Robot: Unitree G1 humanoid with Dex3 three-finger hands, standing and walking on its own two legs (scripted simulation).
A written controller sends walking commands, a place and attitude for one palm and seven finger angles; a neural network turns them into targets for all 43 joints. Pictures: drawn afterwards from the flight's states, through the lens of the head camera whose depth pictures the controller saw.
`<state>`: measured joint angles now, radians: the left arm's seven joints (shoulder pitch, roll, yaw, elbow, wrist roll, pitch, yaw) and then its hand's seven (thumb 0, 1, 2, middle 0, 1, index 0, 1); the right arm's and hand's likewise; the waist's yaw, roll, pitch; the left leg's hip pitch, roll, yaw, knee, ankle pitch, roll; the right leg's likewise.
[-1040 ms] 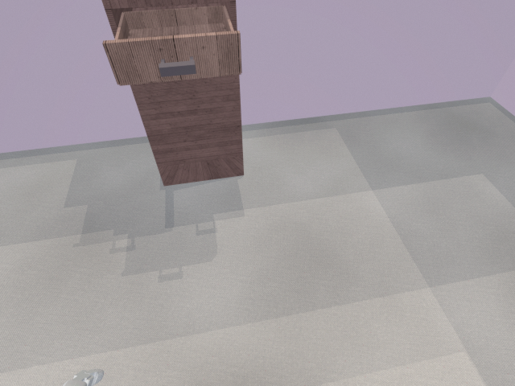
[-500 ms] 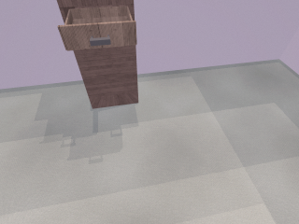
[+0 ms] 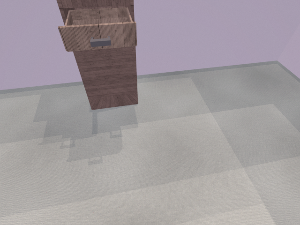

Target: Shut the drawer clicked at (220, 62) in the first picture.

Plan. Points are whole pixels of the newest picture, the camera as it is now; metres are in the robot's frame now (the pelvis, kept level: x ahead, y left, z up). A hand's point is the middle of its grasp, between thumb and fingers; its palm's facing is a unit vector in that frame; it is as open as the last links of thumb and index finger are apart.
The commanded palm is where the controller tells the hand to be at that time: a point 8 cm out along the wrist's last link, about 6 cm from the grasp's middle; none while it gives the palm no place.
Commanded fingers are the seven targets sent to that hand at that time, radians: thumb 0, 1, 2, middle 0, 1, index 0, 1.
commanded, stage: look at it before walking up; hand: left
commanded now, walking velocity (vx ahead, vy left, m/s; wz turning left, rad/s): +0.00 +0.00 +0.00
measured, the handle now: (100, 40) +0.95 +0.31 +0.03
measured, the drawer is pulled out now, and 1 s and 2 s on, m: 0.26 0.26 0.26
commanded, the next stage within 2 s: walk to a spot facing it in 0.40 s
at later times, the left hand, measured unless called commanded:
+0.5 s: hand out of the picture +0.07 +0.25 -0.16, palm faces -0.03 -0.94 -0.33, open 7.4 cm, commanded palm none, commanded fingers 0.00 0.90 0.90 -0.20 -0.30 -0.20 -0.30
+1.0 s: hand out of the picture +0.14 +0.16 -0.19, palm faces -0.11 -0.98 -0.18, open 7.3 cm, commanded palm none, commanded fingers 0.00 0.90 0.90 -0.20 -0.30 -0.20 -0.30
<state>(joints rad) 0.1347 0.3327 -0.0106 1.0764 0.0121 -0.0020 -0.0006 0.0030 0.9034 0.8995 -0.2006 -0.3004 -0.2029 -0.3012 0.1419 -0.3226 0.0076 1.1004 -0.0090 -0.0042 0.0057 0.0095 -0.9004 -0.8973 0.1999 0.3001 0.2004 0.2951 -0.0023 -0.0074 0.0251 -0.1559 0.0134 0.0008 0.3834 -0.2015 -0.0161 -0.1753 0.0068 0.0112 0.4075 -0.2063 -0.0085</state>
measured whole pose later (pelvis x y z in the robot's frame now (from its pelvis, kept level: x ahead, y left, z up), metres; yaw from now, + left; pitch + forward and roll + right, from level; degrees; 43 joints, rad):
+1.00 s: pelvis +0.11 -0.02 -0.02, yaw -7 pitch +0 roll +0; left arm 0.29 0.17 0.04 1.06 0.03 -0.02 -0.03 0.01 0.92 0.90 -0.20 -0.30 -0.20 -0.30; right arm 0.46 -0.14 -0.02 1.17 -0.02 -0.05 -0.01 0.01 -0.90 -0.90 0.20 0.30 0.20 0.29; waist -0.02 0.01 0.06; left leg -0.05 0.07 0.11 0.54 -0.46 -0.03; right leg -0.35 -0.03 -0.12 0.63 -0.30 -0.05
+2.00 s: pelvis +0.41 -0.03 -0.01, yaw +5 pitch -1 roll +1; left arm 0.16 0.14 0.03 0.95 0.02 -0.01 0.03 0.00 0.91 0.90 -0.20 -0.30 -0.20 -0.30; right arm 0.28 -0.18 -0.07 1.04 -0.01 0.06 0.00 0.01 -0.91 -0.90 0.20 0.30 0.20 0.29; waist -0.04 0.04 0.05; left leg -0.42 -0.01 0.03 1.03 -0.46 -0.01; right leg -0.25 -0.04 -0.14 0.53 -0.26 -0.04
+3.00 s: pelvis +0.59 +0.00 -0.01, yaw +12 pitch -2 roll +0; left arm 0.16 0.14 0.05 1.03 0.01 -0.06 0.03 -0.01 0.92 0.90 -0.20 -0.30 -0.20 -0.30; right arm 0.38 -0.15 -0.05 1.13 -0.02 0.00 -0.01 0.01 -0.91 -0.90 0.20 0.30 0.20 0.29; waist -0.04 0.04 0.05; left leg -0.41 0.08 0.05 1.15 -0.37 0.02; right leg -0.26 0.00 -0.16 0.50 -0.21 -0.07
